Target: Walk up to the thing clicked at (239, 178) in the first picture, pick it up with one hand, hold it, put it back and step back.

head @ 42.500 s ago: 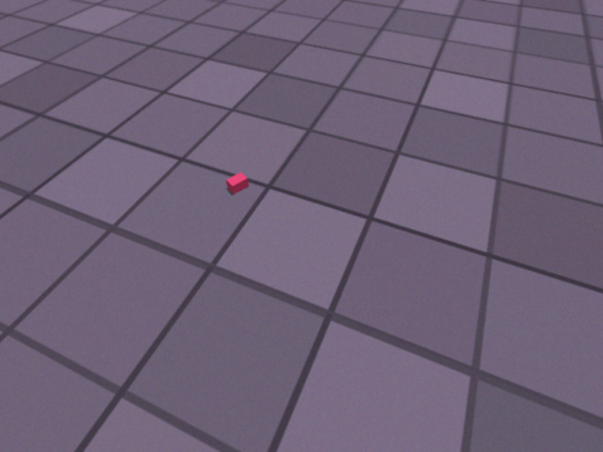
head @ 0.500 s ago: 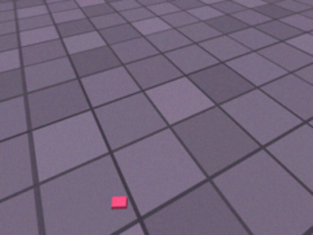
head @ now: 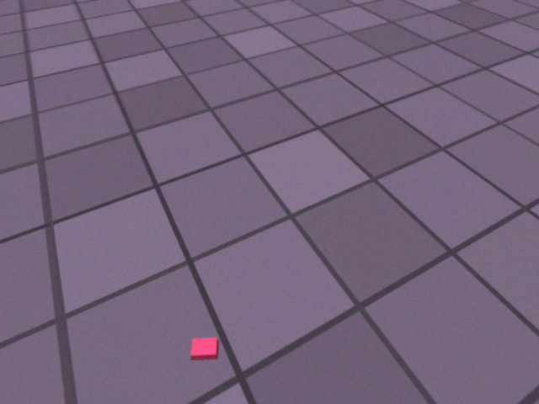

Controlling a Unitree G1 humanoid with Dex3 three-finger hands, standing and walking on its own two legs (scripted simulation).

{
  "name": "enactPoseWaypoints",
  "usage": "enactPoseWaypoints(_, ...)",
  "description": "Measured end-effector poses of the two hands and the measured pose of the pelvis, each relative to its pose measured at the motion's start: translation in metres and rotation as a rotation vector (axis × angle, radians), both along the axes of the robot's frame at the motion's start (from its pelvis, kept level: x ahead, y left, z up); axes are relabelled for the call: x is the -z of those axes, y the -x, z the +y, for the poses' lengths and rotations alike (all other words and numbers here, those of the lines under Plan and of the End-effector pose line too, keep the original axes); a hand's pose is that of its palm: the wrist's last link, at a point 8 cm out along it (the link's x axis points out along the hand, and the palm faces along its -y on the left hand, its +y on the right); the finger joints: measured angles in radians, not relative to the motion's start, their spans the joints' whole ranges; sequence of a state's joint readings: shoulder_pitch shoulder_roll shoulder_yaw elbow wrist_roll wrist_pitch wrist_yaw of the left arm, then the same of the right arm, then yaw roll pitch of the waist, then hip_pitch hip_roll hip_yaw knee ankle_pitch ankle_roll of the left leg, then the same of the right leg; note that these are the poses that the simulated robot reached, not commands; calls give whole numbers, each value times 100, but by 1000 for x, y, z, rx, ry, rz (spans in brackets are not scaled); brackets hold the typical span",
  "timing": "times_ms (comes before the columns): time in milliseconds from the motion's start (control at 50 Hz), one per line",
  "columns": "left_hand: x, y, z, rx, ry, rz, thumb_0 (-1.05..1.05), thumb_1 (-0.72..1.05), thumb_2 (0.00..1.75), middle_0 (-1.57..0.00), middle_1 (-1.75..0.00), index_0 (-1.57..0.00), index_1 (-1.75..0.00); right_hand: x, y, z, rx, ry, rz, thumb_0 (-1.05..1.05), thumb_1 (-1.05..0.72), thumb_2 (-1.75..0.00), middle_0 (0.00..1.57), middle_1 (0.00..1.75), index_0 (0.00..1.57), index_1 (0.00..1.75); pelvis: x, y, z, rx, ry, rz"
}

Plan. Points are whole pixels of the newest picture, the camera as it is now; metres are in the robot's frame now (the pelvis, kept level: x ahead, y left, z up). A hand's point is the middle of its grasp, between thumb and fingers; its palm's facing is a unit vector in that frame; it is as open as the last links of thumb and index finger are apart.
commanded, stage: stand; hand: left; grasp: from above
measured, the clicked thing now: (205, 348) +0.42 +0.25 -0.76
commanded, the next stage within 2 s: step back in 0.10 s
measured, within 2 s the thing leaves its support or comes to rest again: neither
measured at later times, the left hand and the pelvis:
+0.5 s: hand out of the picture +0.08 +0.30 -0.18, palm faces -0.01 -0.92 -0.39, open 7.4 cm; pelvis -0.06 +0.03 -0.04, yaw +1 degrees
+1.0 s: hand out of the picture -0.07 +0.28 -0.17, palm faces -0.10 -0.91 -0.40, open 7.4 cm; pelvis -0.18 +0.02 -0.03, yaw -5 degrees
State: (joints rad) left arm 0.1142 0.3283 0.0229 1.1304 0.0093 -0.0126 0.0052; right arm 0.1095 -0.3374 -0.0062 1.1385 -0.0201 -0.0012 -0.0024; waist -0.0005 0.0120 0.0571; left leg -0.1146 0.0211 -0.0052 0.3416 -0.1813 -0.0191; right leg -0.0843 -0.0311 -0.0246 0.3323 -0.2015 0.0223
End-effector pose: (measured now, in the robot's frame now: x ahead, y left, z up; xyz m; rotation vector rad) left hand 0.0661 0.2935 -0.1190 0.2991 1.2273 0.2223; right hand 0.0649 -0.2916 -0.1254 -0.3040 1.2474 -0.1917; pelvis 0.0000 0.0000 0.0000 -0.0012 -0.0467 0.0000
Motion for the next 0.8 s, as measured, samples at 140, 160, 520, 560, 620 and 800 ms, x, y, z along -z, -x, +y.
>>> enactPoseWaypoints(140,1,-3,1,-9,4,-2,0,90,90,-21,-30,-20,-30,1,-4,-1,4,-5,-1,1,-91,-90,21,30,21,30,1,0,0,2,0,9)
enactPoseWaypoints(160,2,-4,2,-13,-1,-4,0,90,90,-21,-30,-20,-30,1,-5,-2,8,-4,-3,1,-91,-90,21,30,21,30,3,2,0,1,1,11)
enactPoseWaypoints(520,28,-6,53,59,-46,-118,0,90,90,-21,-30,-20,-30,7,53,-1,-2,106,-11,0,-91,-90,20,30,20,30,38,64,34,-12,9,20)
enactPoseWaypoints(560,30,-5,56,58,-45,-130,0,90,90,-21,-30,-20,-30,5,72,7,-2,107,22,0,-91,-90,20,30,20,30,35,73,37,-4,11,12)
enactPoseWaypoints(620,27,6,55,68,-35,-115,0,91,90,-20,-30,-20,-30,-3,96,16,12,109,52,1,-91,-90,21,30,21,30,27,83,39,8,21,18)
enactPoseWaypoints(800,25,64,49,117,-29,-14,0,91,90,-21,-30,-20,-30,-5,132,18,49,103,-29,1,-90,-90,21,30,21,30,22,122,39,76,19,23)
